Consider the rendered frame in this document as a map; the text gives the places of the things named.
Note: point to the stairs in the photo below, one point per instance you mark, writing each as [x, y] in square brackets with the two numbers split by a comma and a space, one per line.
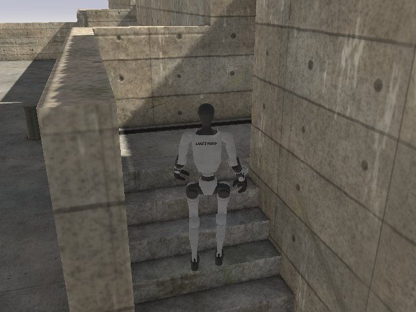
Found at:
[157, 213]

